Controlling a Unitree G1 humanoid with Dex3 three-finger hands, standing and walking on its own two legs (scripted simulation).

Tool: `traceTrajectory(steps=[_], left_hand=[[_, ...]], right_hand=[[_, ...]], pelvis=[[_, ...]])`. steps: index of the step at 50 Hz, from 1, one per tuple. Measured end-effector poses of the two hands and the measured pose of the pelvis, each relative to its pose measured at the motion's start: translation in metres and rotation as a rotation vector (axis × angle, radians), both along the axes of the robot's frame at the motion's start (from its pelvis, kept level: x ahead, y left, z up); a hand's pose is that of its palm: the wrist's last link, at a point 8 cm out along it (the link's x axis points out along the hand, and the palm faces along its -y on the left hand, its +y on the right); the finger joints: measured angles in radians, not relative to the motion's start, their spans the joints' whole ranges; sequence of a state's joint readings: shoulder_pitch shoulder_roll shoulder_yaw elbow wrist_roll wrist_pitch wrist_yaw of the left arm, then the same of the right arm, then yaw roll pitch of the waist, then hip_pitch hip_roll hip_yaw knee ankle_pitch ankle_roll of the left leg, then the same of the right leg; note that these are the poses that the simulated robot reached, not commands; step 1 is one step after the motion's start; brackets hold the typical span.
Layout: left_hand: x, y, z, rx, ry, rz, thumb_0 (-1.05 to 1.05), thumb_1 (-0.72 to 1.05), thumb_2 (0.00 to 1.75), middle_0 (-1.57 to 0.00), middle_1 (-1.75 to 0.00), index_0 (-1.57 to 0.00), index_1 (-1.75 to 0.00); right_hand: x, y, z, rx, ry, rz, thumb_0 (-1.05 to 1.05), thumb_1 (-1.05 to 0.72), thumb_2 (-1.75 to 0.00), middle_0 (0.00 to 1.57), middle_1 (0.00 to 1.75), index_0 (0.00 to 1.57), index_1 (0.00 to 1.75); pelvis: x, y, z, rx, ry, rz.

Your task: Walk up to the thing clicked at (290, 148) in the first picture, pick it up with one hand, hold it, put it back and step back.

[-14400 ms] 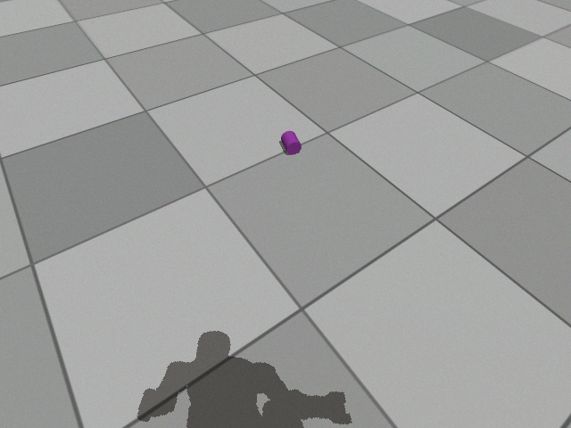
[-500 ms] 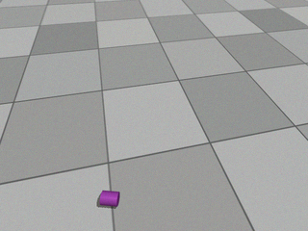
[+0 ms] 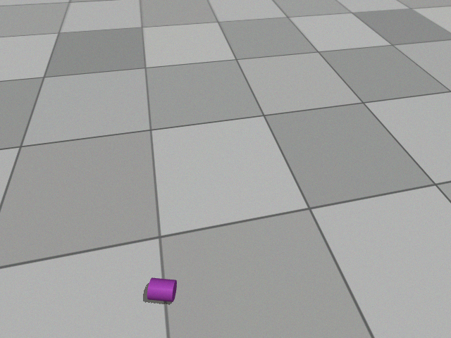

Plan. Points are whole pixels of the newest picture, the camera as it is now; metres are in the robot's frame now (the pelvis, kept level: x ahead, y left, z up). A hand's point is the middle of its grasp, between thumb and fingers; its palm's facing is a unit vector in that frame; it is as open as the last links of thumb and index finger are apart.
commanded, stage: stand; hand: left
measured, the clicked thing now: (162, 289) +0.42 +0.25 -0.74
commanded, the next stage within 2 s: walk up in 0.38 s
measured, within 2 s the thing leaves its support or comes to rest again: neither
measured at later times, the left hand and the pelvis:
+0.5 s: hand out of the picture +0.08 +0.26 -0.16, palm faces +0.01 -0.93 -0.36, open 7.4 cm; pelvis -0.01 +0.00 -0.01, yaw +0 degrees
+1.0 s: hand out of the picture +0.01 +0.29 -0.18, palm faces -0.10 -0.92 -0.38, open 7.4 cm; pelvis -0.12 +0.04 -0.02, yaw -3 degrees
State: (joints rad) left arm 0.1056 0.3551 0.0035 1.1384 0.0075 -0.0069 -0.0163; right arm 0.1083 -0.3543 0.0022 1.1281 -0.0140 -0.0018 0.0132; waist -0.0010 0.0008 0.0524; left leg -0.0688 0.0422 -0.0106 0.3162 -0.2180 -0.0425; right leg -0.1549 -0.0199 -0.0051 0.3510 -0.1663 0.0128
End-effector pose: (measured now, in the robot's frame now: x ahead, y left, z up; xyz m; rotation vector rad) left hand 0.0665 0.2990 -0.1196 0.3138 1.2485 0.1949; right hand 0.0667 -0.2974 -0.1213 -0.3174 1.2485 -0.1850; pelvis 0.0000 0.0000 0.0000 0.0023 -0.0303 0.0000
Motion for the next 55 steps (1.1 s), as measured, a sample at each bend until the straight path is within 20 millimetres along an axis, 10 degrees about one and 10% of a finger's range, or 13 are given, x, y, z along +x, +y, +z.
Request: traceTrajectory(steps=[26, 37, 42, 55], left_hand=[[0.009, 0.011, -0.003, 0.024, -0.031, 0.02, 0.01, 0.91, 0.9, -0.21, -0.3, -0.2, -0.3], [0.008, 0.053, -0.031, 0.042, -0.097, -0.048, 0.01, 0.91, 0.9, -0.21, -0.3, -0.2, -0.3], [-0.011, 0.048, -0.026, 0.022, -0.082, -0.05, 0.01, 0.91, 0.9, -0.2, -0.3, -0.2, -0.3], [-0.093, 0.024, -0.013, 0.062, -0.041, -0.089, 0.01, 0.91, 0.9, -0.2, -0.3, -0.2, -0.3]], right_hand=[[0.002, -0.006, -0.004, -0.023, 0.002, -0.011, 0.0, -0.91, -0.9, 0.2, 0.3, 0.2, 0.3], [-0.068, 0.012, -0.007, -0.111, 0.044, -0.021, 0.0, -0.91, -0.9, 0.2, 0.3, 0.2, 0.3], [-0.105, 0.026, 0.001, -0.102, 0.088, -0.037, 0.0, -0.91, -0.9, 0.2, 0.3, 0.2, 0.3], [-0.131, 0.005, -0.024, -0.05, -0.057, -0.057, 0.0, -0.9, -0.9, 0.2, 0.3, 0.21, 0.3]], pelvis=[[-0.019, 0.003, -0.007, -0.002, 0.004, -0.001], [-0.07, 0.04, -0.031, 0.006, 0.001, -0.001], [-0.084, 0.042, -0.02, -0.018, 0.011, -0.009], [-0.143, 0.023, -0.028, -0.032, -0.019, -0.061]])
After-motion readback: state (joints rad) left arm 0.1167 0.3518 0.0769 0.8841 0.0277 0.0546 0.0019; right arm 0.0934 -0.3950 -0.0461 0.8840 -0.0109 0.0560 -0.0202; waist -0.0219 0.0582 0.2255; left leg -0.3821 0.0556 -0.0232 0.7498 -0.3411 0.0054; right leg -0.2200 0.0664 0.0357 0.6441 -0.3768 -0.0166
